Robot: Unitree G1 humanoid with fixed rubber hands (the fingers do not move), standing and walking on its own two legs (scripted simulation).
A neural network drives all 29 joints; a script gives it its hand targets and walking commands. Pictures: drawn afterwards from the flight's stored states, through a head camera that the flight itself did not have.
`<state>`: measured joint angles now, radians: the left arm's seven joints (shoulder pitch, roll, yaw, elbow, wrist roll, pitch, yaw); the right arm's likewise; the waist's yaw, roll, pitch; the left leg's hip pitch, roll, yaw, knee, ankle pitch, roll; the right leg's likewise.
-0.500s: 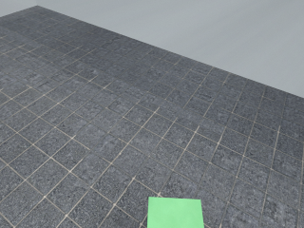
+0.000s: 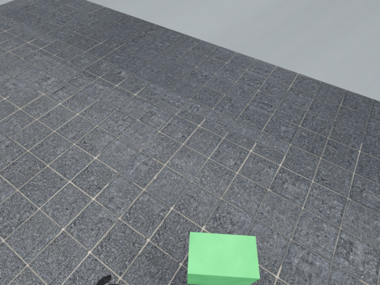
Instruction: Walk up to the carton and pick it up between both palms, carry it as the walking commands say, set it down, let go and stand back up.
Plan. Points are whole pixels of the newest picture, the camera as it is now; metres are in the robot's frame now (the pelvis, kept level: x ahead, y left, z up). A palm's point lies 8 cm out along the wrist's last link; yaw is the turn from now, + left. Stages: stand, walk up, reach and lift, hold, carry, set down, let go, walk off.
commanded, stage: reach and lift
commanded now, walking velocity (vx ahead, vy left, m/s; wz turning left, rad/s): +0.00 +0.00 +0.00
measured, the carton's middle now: (218, 261) +0.30 -0.12 -0.61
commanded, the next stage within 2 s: none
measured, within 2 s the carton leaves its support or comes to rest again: neither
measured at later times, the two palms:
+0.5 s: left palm out of the picture +0.16 +0.16 -0.18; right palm (310, 282) +0.16 -0.28 -0.16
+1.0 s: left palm (136, 225) +0.32 +0.16 -0.19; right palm (283, 219) +0.33 -0.27 -0.20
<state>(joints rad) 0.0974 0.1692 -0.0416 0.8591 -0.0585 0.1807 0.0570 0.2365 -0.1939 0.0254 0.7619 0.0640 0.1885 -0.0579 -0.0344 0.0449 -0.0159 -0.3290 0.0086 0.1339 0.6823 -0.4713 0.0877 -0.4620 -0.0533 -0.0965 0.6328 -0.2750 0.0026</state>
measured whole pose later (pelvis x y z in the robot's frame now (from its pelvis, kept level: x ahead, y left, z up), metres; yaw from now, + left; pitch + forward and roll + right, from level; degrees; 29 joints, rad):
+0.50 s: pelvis -0.11 -0.07 -0.06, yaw +7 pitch +19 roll +0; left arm -0.32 0.23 0.06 0.61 0.06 0.42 -0.06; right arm -0.21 -0.11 -0.18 0.43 0.02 0.43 -0.04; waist -0.10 -0.01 0.07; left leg -0.97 -0.01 0.01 1.04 -0.40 0.01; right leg -1.05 -0.02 -0.01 0.97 -0.25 0.00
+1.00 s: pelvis -0.16 -0.11 -0.12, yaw +9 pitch +26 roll +1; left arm -1.16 0.47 0.11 1.06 -0.12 0.30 -0.12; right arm -1.04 -0.19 -0.24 0.78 0.09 0.41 -0.22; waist -0.11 -0.02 0.19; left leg -1.36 0.00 -0.05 1.27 -0.38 -0.03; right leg -1.42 0.00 -0.05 1.18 -0.22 -0.04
